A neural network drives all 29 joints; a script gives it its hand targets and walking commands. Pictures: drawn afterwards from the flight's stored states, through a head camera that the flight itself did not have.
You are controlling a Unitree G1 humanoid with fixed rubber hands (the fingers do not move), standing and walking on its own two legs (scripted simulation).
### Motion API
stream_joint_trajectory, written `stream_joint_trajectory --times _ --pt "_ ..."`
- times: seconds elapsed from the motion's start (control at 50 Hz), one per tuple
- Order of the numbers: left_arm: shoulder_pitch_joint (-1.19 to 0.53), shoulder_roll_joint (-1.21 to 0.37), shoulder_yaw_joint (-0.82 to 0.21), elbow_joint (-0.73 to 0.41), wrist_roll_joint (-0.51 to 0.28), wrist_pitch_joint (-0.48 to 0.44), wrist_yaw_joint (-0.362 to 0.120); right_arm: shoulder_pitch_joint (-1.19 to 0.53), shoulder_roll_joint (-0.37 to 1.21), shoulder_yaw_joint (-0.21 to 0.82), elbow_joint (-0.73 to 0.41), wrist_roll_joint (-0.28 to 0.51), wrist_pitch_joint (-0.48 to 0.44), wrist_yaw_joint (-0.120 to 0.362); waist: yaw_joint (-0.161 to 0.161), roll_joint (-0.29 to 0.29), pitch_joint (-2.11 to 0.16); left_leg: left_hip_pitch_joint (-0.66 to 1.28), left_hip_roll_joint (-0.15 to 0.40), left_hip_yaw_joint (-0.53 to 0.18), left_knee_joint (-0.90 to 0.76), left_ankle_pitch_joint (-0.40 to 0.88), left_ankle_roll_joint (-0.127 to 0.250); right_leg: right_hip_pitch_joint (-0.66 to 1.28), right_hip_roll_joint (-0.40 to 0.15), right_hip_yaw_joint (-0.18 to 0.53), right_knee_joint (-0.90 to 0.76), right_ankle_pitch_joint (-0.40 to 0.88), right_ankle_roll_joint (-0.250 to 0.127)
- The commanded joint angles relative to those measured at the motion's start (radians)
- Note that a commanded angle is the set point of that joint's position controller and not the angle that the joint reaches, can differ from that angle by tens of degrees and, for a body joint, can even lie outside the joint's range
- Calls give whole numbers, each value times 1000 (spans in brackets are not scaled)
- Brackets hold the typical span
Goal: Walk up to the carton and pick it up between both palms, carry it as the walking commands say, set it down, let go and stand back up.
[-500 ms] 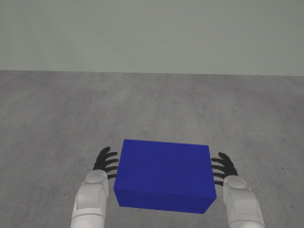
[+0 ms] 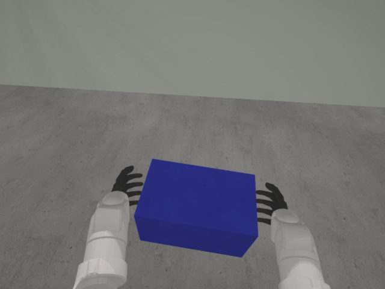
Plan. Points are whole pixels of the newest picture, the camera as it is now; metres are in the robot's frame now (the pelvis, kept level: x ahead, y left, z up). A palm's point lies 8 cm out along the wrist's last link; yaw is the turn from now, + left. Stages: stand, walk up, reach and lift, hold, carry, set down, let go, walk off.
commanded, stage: hold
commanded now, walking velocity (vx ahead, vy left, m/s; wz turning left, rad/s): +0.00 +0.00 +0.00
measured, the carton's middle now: (196, 207) +0.34 +0.02 -0.04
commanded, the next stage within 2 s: set down in 0.02 s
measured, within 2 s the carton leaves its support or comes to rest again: neither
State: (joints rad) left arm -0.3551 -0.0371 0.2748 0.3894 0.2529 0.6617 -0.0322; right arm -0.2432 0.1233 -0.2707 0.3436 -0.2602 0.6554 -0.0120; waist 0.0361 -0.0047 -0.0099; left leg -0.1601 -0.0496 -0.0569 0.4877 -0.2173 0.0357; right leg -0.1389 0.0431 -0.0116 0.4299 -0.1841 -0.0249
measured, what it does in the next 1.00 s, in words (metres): lowers itself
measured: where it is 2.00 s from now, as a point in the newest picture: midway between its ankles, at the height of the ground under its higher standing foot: outside the picture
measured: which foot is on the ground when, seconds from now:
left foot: down 0.00-1.00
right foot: down 0.00-1.00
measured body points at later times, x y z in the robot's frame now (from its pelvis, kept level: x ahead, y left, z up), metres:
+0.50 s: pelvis +0.03 +0.02 +0.00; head +0.03 +0.03 +0.45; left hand +0.30 +0.17 -0.03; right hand +0.29 -0.18 -0.03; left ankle +0.04 +0.09 -0.74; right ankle +0.04 -0.10 -0.74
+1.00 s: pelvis -0.03 -0.01 -0.06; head +0.09 -0.01 +0.38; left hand +0.34 +0.15 -0.11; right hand +0.32 -0.21 -0.10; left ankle +0.04 +0.09 -0.74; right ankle +0.04 -0.10 -0.74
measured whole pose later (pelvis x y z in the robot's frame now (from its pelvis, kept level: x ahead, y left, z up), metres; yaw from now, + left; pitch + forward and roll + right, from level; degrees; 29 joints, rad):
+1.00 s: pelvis -0.03 -0.01 -0.06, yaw -3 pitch +13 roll +1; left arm -0.52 -0.07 0.47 0.57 0.26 0.31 -0.06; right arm -0.51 0.07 -0.38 0.54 -0.23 0.39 -0.02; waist -0.01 -0.05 0.04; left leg -0.80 -0.04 0.00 0.91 -0.33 0.02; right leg -0.83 0.06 0.02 0.91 -0.31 -0.04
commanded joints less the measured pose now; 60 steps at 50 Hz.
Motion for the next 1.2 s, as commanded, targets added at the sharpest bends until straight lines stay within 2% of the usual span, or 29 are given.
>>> stream_joint_trajectory --times 0.0,0.02,0.08,0.12,0.18,0.24,0.26,0.28,0.32,0.34,0.36,0.42,0.44,0.48,0.56,0.64,0.66,0.68,0.7,0.76,0.8,0.88,0.9,0.94,0.96,0.98,1.04,1.16,1.18 --pt "-600 -1057 -563 -25 -266 -41 -328 -834 819 533 -229 276 -55 273 -38 80 -296 -68 42 -128 -181 -2 23 257 -15 129 -64 66 1" --pt "-422 -1176 -607 -52 -307 -17 -305 -743 854 640 -335 323 -53 309 -106 26 -392 69 30 -116 -152 191 0 168 46 68 -34 155 -28" --pt "-376 -1158 -552 -11 -283 -13 -265 -732 839 613 -269 316 -29 334 -79 -25 -377 152 49 -122 -124 290 -15 102 47 71 -53 114 -38" --pt "-315 -1133 -566 -13 -274 1 -238 -543 781 532 -186 255 -14 339 -137 -6 -245 152 79 -152 -140 391 -40 84 62 73 -57 138 -48" --pt "-249 -1024 -456 -12 -216 -9 -195 -517 717 487 -130 239 -11 353 -53 -85 -148 129 79 -129 -146 445 -40 59 47 88 -65 151 -31" --pt "-235 -1012 -497 -133 -238 -57 -160 -474 730 532 -115 282 -39 377 42 -9 -182 127 72 -109 -120 562 -45 57 40 113 -37 204 -33" --pt "-273 -1004 -515 -168 -228 -70 -154 -450 737 534 -106 272 -56 377 35 79 -221 92 50 -87 -106 538 -63 90 30 124 -34 208 -47" --pt "-252 -1034 -530 -176 -263 -78 -144 -491 753 578 -130 299 -65 383 54 19 -238 168 66 -101 -91 639 -51 23 33 124 -22 216 -34" --pt "-173 -998 -537 -118 -228 -102 -137 -539 726 599 -195 322 -121 365 83 112 -302 162 32 -79 -66 694 -57 3 38 125 -7 266 -37" --pt "-214 -984 -550 -106 -251 -127 -139 -542 708 568 -211 308 -142 351 39 61 -312 162 39 -98 -52 638 -55 -23 26 136 -2 272 -31" --pt "-238 -984 -593 -119 -254 -138 -144 -514 697 583 -203 305 -163 340 11 166 -319 158 35 -81 -38 630 -63 -20 14 145 4 263 -53" --pt "-311 -1000 -653 -156 -288 -200 -150 -456 673 551 -178 277 -220 313 -49 166 -382 160 42 -100 7 623 -79 -109 23 140 45 237 -50" --pt "-409 -968 -698 -213 -304 -230 -169 -417 708 548 -161 269 -247 297 -136 132 -402 118 38 -87 24 576 -62 -106 23 153 48 292 -60" --pt "-435 -923 -617 -139 -257 -257 -178 -485 737 513 -95 239 -271 282 -95 106 -408 36 10 -67 50 403 -49 -121 16 139 81 265 -46" --pt "-500 -881 -519 -74 -194 -324 -188 -481 777 434 112 174 -295 285 -93 9 -360 -121 11 -67 87 179 -31 -227 33 111 169 110 -35" --pt "-435 -860 -392 148 -139 -326 -217 -694 811 490 6 190 -311 272 -38 -109 -426 -251 -23 -54 161 80 9 -187 23 127 205 74 5" --pt "-487 -877 -400 194 -162 -336 -224 -796 816 491 -45 200 -321 260 -59 -161 -449 -247 -19 -63 182 32 27 -194 16 126 219 27 20" --pt "-559 -901 -400 222 -176 -339 -234 -869 791 463 -33 197 -325 253 -85 -146 -475 -296 -11 -67 184 -16 31 -203 22 117 241 -8 15" --pt "-531 -899 -354 253 -149 -334 -245 -860 827 492 -18 195 -312 261 -34 -160 -444 -303 -19 -46 186 -58 41 -219 16 126 223 -64 16" --pt "-662 -883 -308 243 -121 -336 -264 -882 836 435 62 170 -299 259 -46 -144 -383 -371 -20 -43 227 -102 49 -310 8 140 229 -176 10" --pt "-652 -848 -198 297 -73 -350 -272 -980 858 465 49 205 -306 250 42 -163 -395 -467 -40 -13 282 -126 47 -226 -16 208 228 -258 23" --pt "-769 -868 -337 182 -120 -376 -291 -928 896 445 127 222 -331 261 -9 8 -703 -455 -35 -29 334 -39 35 -285 0 169 347 -53 3" --pt "-803 -816 -345 144 -115 -384 -292 -937 912 459 136 230 -333 256 28 15 -719 -547 -49 -12 356 -25 33 -247 -2 180 365 1 -1" --pt "-825 -824 -376 111 -110 -391 -289 -804 947 417 217 185 -334 255 -42 10 -714 -550 -34 -22 370 28 22 -318 4 182 367 48 8" --pt "-766 -788 -339 115 -94 -391 -296 -815 955 431 254 189 -325 261 30 -3 -690 -627 -54 8 377 12 11 -285 -2 194 375 44 8" --pt "-842 -832 -401 122 -130 -390 -293 -900 951 429 198 221 -345 262 -4 38 -733 -586 -36 -23 376 -28 23 -351 9 165 409 -12 7" --pt "-790 -896 -432 82 -142 -378 -283 -844 897 425 199 208 -348 269 -8 139 -780 -590 -49 -11 411 30 -9 -402 20 151 448 19 -16" --pt "-779 -1014 -473 195 -204 -356 -269 -966 815 442 76 247 -376 262 -81 142 -877 -552 -53 -39 476 65 -21 -555 42 105 544 39 -21" --pt "-779 -1039 -494 182 -215 -353 -266 -968 824 447 49 236 -376 267 -113 81 -916 -527 -50 -48 486 75 -28 -584 61 85 550 41 -31"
